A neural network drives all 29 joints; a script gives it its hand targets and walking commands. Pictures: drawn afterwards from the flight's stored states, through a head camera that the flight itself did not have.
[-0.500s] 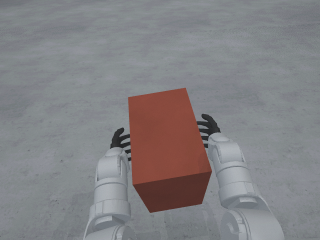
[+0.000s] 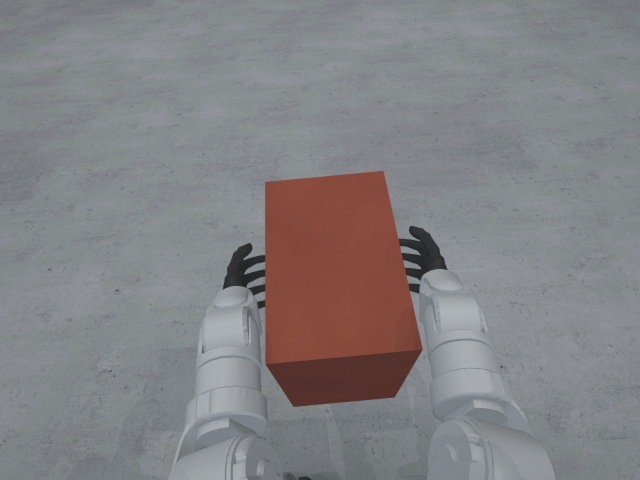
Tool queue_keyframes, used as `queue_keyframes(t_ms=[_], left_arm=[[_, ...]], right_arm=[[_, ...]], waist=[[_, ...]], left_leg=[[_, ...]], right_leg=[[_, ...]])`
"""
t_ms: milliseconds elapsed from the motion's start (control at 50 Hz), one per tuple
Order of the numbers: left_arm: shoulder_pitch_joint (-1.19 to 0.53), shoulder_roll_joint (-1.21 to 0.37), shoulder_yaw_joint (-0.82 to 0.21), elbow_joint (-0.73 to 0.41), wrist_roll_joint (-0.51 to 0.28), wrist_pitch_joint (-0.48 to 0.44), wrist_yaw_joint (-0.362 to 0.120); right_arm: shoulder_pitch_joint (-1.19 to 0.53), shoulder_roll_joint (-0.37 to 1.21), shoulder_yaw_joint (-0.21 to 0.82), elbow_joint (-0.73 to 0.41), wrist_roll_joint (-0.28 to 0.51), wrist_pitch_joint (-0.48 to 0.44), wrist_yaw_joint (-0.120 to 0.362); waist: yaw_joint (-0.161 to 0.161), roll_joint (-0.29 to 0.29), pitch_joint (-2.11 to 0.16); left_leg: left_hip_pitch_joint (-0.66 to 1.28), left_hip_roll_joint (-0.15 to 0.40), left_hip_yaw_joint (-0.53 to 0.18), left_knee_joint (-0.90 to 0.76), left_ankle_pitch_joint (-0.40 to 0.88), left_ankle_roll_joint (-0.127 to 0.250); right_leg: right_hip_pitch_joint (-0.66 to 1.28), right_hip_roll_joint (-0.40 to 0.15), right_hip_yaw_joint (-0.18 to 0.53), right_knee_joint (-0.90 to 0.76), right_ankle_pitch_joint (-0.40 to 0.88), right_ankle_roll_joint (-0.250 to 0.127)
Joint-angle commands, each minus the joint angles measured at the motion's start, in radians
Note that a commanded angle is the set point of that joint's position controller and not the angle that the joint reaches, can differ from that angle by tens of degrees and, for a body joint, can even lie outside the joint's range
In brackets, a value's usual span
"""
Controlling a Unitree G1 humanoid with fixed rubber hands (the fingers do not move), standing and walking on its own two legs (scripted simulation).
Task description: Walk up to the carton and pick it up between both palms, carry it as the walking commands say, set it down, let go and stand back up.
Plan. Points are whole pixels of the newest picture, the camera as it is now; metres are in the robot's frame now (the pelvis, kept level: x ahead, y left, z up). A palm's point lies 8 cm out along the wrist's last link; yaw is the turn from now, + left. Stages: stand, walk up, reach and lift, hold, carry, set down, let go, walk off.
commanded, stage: set down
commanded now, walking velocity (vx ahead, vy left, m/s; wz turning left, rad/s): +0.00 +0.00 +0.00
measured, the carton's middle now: (335, 298) +0.37 +0.01 -0.04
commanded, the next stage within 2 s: none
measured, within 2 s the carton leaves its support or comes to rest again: neither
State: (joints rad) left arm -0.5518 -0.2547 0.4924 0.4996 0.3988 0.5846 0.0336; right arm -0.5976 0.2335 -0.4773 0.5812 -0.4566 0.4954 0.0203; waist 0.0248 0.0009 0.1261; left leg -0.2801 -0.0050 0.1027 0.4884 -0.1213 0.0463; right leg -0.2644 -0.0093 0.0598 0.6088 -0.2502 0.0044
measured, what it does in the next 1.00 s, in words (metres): lowers itself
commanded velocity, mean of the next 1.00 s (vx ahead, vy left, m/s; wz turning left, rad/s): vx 0.00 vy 0.00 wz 0.00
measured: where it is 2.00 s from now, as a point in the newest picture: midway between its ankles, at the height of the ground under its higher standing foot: outside the picture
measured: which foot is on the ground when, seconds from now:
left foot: down 0.00-1.00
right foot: down 0.00-1.00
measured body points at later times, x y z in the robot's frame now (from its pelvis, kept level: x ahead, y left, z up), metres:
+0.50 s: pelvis +0.01 +0.00 -0.01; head +0.17 -0.01 +0.40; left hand +0.37 +0.15 -0.08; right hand +0.39 -0.11 -0.08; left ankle +0.10 +0.11 -0.73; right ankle +0.06 -0.12 -0.73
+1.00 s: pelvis -0.03 -0.01 -0.08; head +0.20 -0.01 +0.31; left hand +0.38 +0.14 -0.16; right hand +0.41 -0.12 -0.17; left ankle +0.10 +0.11 -0.73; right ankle +0.06 -0.12 -0.73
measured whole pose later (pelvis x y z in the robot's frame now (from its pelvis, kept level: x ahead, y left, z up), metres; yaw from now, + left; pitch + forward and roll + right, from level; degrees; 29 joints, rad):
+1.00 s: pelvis -0.03 -0.01 -0.08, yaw +2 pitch +18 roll +3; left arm -0.74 -0.14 0.36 0.69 0.26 0.09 0.16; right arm -0.77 0.04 -0.31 0.76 -0.26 0.05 -0.11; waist 0.02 -0.02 0.21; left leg -1.06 0.00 0.10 0.97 -0.23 0.04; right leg -1.04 -0.01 0.07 1.11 -0.38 0.01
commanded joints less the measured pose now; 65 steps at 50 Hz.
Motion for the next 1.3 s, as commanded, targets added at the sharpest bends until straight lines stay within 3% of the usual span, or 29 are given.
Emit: queue_keyframes(t_ms=[0, 60, 80, 180, 200, 260, 340, 360, 380, 540, 560, 580, 640, 660, 680, 780, 820, 900, 920, 940, 960, 980, 1020, 1040, 1100, 1120, 1220, 1240, 1280], left_arm=[[-0.536, -0.822, -0.405, 0.082, -0.086, -0.112, -0.197], [-0.505, -0.816, -0.419, 0.064, -0.081, -0.146, -0.194], [-0.505, -0.816, -0.441, 0.029, -0.084, -0.166, -0.189], [-0.391, -0.822, -0.527, -0.019, -0.113, -0.239, -0.173], [-0.357, -0.812, -0.522, -0.006, -0.105, -0.255, -0.172], [-0.366, -0.833, -0.559, 0.007, -0.137, -0.305, -0.173], [-0.332, -0.807, -0.571, 0.018, -0.145, -0.382, -0.158], [-0.350, -0.815, -0.590, 0.013, -0.147, -0.401, -0.152], [-0.338, -0.792, -0.576, 0.048, -0.141, -0.416, -0.149], [-0.465, -0.649, -0.628, 0.047, -0.181, -0.512, -0.065], [-0.467, -0.623, -0.631, 0.061, -0.192, -0.521, -0.052], [-0.493, -0.571, -0.614, 0.047, -0.190, -0.537, -0.031], [-0.487, -0.496, -0.588, 0.091, -0.186, -0.549, 0.017], [-0.515, -0.430, -0.562, 0.072, -0.187, -0.554, 0.033], [-0.526, -0.411, -0.561, 0.079, -0.186, -0.553, 0.041], [-0.555, -0.295, -0.499, 0.127, -0.203, -0.562, 0.083], [-0.568, -0.252, -0.454, 0.166, -0.195, -0.561, 0.093], [-0.606, -0.213, -0.474, 0.140, -0.248, -0.576, 0.120], [-0.601, -0.190, -0.433, 0.183, -0.227, -0.572, 0.121], [-0.578, -0.174, -0.420, 0.199, -0.227, -0.574, 0.126], [-0.587, -0.173, -0.415, 0.199, -0.229, -0.577, 0.132], [-0.600, -0.183, -0.456, 0.162, -0.254, -0.584, 0.139], [-0.633, -0.169, -0.449, 0.153, -0.270, -0.589, 0.146], [-0.603, -0.156, -0.432, 0.179, -0.264, -0.589, 0.150], [-0.590, -0.136, -0.401, 0.210, -0.246, -0.589, 0.159], [-0.632, -0.154, -0.437, 0.161, -0.278, -0.596, 0.160], [-0.671, -0.137, -0.468, 0.106, -0.311, -0.606, 0.181], [-0.693, -0.132, -0.466, 0.115, -0.327, -0.606, 0.184], [-0.683, -0.126, -0.455, 0.130, -0.333, -0.600, 0.181]], right_arm=[[-0.523, 0.827, 0.351, 0.171, 0.118, -0.067, 0.218], [-0.479, 0.823, 0.343, 0.181, 0.091, -0.094, 0.210], [-0.453, 0.838, 0.360, 0.166, 0.105, -0.110, 0.212], [-0.338, 0.812, 0.424, 0.126, 0.125, -0.181, 0.201], [-0.321, 0.826, 0.444, 0.133, 0.128, -0.190, 0.199], [-0.307, 0.807, 0.475, 0.105, 0.132, -0.241, 0.185], [-0.338, 0.755, 0.548, 0.081, 0.160, -0.316, 0.168], [-0.331, 0.758, 0.559, 0.088, 0.168, -0.337, 0.162], [-0.353, 0.734, 0.564, 0.096, 0.167, -0.348, 0.153], [-0.469, 0.526, 0.566, 0.070, 0.179, -0.449, 0.075], [-0.468, 0.497, 0.559, 0.077, 0.169, -0.458, 0.061], [-0.457, 0.472, 0.557, 0.103, 0.176, -0.463, 0.044], [-0.500, 0.377, 0.533, 0.112, 0.188, -0.480, 0.010], [-0.496, 0.361, 0.545, 0.128, 0.201, -0.475, -0.003], [-0.499, 0.345, 0.527, 0.143, 0.205, -0.475, -0.013], [-0.551, 0.239, 0.498, 0.165, 0.235, -0.486, -0.071], [-0.592, 0.197, 0.484, 0.176, 0.254, -0.488, -0.083], [-0.585, 0.113, 0.458, 0.187, 0.258, -0.500, -0.123], [-0.612, 0.103, 0.455, 0.193, 0.265, -0.495, -0.129], [-0.603, 0.084, 0.449, 0.187, 0.261, -0.498, -0.135], [-0.627, 0.081, 0.463, 0.170, 0.282, -0.501, -0.138], [-0.613, 0.071, 0.459, 0.171, 0.288, -0.506, -0.145], [-0.631, 0.043, 0.449, 0.178, 0.295, -0.509, -0.156], [-0.651, 0.046, 0.482, 0.147, 0.311, -0.512, -0.159], [-0.649, 0.035, 0.454, 0.190, 0.308, -0.508, -0.164], [-0.646, 0.031, 0.460, 0.187, 0.319, -0.510, -0.167], [-0.710, 0.037, 0.528, 0.098, 0.364, -0.519, -0.183], [-0.715, 0.024, 0.520, 0.108, 0.351, -0.519, -0.191], [-0.725, 0.033, 0.534, 0.101, 0.373, -0.512, -0.197]], waist=[[0.023, -0.075, -0.365], [0.009, -0.097, -0.377], [0.026, -0.062, -0.382], [0.006, -0.020, -0.525], [0.026, -0.049, -0.538], [-0.003, -0.036, -0.570], [0.019, -0.067, -0.661], [0.028, -0.020, -0.681], [0.015, -0.061, -0.686], [-0.005, -0.058, -0.722], [-0.033, -0.050, -0.725], [-0.007, -0.053, -0.720], [-0.016, -0.059, -0.727], [0.016, -0.055, -0.736], [-0.006, -0.056, -0.719], [-0.001, -0.059, -0.725], [0.024, -0.065, -0.707], [-0.028, -0.062, -0.762], [0.006, -0.068, -0.731], [-0.008, -0.079, -0.745], [0.023, -0.065, -0.745], [-0.018, -0.058, -0.783], [-0.025, -0.057, -0.791], [0.006, -0.069, -0.815], [0.010, -0.069, -0.797], [-0.016, -0.058, -0.836], [0.005, -0.068, -0.982], [-0.022, -0.082, -0.962], [-0.004, -0.094, -0.989]], left_leg=[[0.272, -0.071, -0.157, 0.014, -0.142, -0.014], [0.249, -0.069, -0.165, 0.037, -0.083, -0.012], [0.212, -0.070, -0.162, 0.039, -0.039, -0.014], [0.265, -0.074, -0.177, 0.082, 0.238, -0.024], [0.246, -0.073, -0.181, 0.095, 0.277, -0.017], [0.202, -0.075, -0.194, 0.129, 0.302, -0.019], [0.157, -0.071, -0.211, 0.196, 0.375, -0.017], [0.146, -0.073, -0.204, 0.207, 0.380, -0.019], [0.116, -0.070, -0.214, 0.222, 0.375, -0.016], [-0.049, -0.077, -0.202, 0.299, 0.147, -0.034], [-0.052, -0.079, -0.197, 0.307, 0.089, -0.040], [-0.078, -0.078, -0.189, 0.313, 0.055, -0.039], [-0.133, -0.094, -0.191, 0.339, -0.045, -0.040], [-0.151, -0.091, -0.170, 0.356, -0.067, -0.041], [-0.178, -0.093, -0.172, 0.364, -0.082, -0.040], [-0.249, -0.104, -0.144, 0.420, -0.178, -0.038], [-0.304, -0.106, -0.132, 0.449, -0.201, -0.039], [-0.294, -0.111, -0.140, 0.486, -0.159, -0.052], [-0.340, -0.110, -0.130, 0.497, -0.176, -0.048], [-0.336, -0.112, -0.138, 0.503, -0.171, -0.045], [-0.355, -0.111, -0.129, 0.510, -0.165, -0.046], [-0.336, -0.112, -0.147, 0.517, -0.139, -0.051], [-0.355, -0.112, -0.147, 0.543, -0.118, -0.053], [-0.363, -0.114, -0.136, 0.555, -0.108, -0.052], [-0.418, -0.120, -0.139, 0.581, -0.103, -0.054], [-0.404, -0.120, -0.144, 0.589, -0.072, -0.059], [-0.387, -0.118, -0.151, 0.654, 0.046, -0.066], [-0.411, -0.119, -0.147, 0.667, 0.031, -0.068], [-0.423, -0.116, -0.138, 0.683, 0.027, -0.064]], right_leg=[[-0.277, 0.099, 0.019, -0.146, -0.161, -0.062], [-0.314, 0.108, 0.023, -0.129, -0.116, -0.063], [-0.303, 0.112, 0.030, -0.109, -0.062, -0.063], [-0.293, 0.129, 0.038, -0.077, 0.157, -0.062], [-0.290, 0.128, 0.041, -0.073, 0.194, -0.054], [-0.323, 0.125, 0.038, -0.044, 0.217, -0.056], [-0.376, 0.129, 0.034, 0.003, 0.266, -0.049], [-0.380, 0.131, 0.042, 0.018, 0.274, -0.058], [-0.412, 0.133, 0.032, 0.033, 0.270, -0.047], [-0.518, 0.138, 0.009, 0.136, 0.086, -0.058], [-0.539, 0.139, 0.001, 0.145, 0.036, -0.053], [-0.547, 0.135, 0.004, 0.152, 0.003, -0.057], [-0.600, 0.147, -0.010, 0.204, -0.066, -0.061], [-0.598, 0.140, -0.004, 0.205, -0.101, -0.058], [-0.615, 0.141, -0.009, 0.212, -0.105, -0.060], [-0.662, 0.144, -0.014, 0.250, -0.191, -0.054], [-0.697, 0.141, -0.009, 0.271, -0.215, -0.053], [-0.737, 0.146, -0.018, 0.310, -0.190, -0.049], [-0.741, 0.141, -0.013, 0.314, -0.212, -0.049], [-0.745, 0.147, -0.016, 0.323, -0.205, -0.047], [-0.744, 0.142, -0.010, 0.329, -0.206, -0.047], [-0.760, 0.147, -0.021, 0.349, -0.174, -0.045], [-0.787, 0.147, -0.021, 0.373, -0.162, -0.046], [-0.783, 0.145, -0.016, 0.371, -0.175, -0.041], [-0.850, 0.152, -0.028, 0.410, -0.171, -0.036], [-0.856, 0.155, -0.031, 0.426, -0.145, -0.039], [-0.878, 0.162, -0.026, 0.497, -0.053, -0.028], [-0.892, 0.166, -0.027, 0.494, -0.068, -0.028], [-0.879, 0.163, -0.027, 0.499, -0.079, -0.024]])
